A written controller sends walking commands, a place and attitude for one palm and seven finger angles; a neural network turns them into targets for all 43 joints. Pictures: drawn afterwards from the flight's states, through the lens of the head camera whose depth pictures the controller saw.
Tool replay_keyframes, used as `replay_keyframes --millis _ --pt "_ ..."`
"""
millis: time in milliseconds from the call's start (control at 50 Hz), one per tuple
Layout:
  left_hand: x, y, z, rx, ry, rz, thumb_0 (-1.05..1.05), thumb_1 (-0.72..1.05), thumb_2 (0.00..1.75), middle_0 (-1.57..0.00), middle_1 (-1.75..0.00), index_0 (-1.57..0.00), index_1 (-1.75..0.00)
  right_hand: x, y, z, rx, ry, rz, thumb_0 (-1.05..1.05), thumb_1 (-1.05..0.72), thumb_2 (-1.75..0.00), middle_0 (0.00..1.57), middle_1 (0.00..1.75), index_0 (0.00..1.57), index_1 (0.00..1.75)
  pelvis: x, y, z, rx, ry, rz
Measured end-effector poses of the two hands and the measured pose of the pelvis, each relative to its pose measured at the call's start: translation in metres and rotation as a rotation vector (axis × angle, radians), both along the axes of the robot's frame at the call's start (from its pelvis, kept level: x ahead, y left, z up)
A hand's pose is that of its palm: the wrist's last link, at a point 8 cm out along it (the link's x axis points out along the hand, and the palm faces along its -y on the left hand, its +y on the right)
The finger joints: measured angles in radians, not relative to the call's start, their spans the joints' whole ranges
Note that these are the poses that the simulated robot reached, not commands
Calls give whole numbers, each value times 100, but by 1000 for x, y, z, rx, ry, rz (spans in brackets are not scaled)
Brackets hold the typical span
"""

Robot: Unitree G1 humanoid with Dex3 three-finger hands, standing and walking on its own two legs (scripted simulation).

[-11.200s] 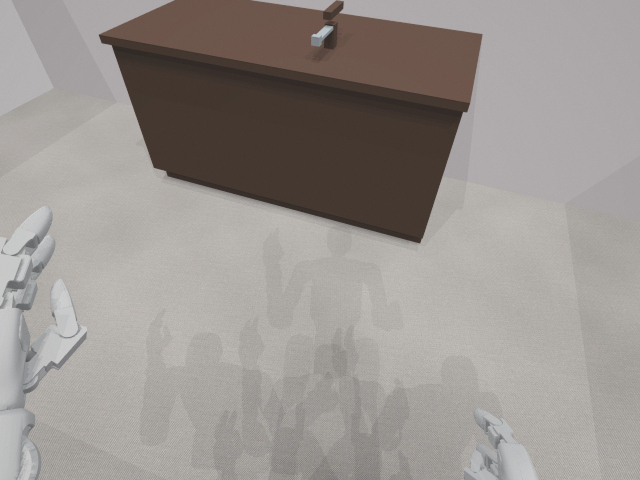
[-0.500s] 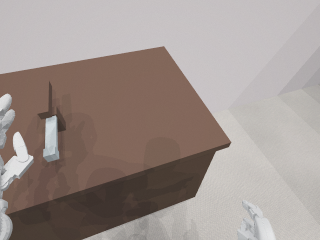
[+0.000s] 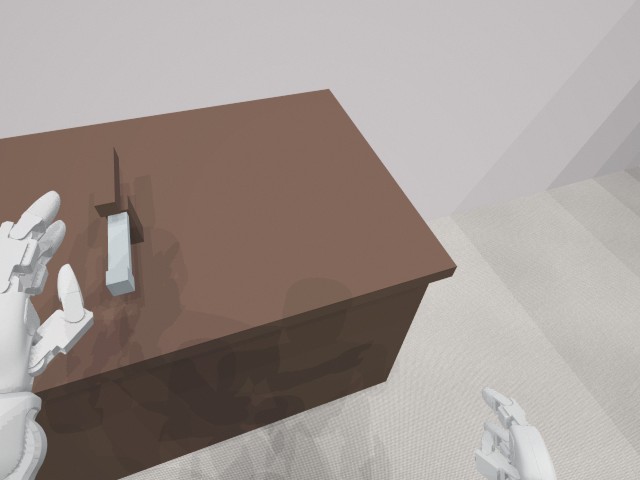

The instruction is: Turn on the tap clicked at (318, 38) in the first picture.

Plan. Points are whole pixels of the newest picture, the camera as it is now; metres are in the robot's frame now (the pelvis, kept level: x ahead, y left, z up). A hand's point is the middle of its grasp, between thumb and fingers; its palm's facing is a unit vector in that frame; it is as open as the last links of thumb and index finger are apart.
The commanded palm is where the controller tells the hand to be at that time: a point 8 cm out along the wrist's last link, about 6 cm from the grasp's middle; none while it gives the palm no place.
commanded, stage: come to a stop and stand still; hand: left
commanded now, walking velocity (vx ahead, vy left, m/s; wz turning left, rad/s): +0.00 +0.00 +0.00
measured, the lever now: (120, 281) +0.35 +0.32 +0.02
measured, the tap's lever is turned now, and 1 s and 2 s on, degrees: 0 0 0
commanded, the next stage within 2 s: look again from close up in 1.46 s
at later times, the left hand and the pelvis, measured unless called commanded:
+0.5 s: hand out of the picture +0.18 +0.31 +0.16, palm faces +0.46 -0.81 -0.36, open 7.4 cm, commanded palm +0.12 +0.33 +0.18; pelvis -0.03 +0.04 +0.00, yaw +3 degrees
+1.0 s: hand (9, 317) +0.21 +0.30 +0.16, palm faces +0.48 -0.81 -0.35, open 7.4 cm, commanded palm +0.15 +0.33 +0.18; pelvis +0.01 +0.03 +0.00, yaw +4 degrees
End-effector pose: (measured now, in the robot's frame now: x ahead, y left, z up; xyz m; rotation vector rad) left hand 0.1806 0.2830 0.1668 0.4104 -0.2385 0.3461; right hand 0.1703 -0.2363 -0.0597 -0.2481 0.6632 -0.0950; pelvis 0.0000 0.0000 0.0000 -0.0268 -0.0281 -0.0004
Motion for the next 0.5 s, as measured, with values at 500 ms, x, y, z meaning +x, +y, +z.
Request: replay_keyframes --millis 500 --pt "-45 65 3 53 -77 65 1 89 90 -21 -30 -21 -30 -30 81 -3 33 27 92 1 -91 -90 21 30 20 30 -26 43 0 -28 -39 51"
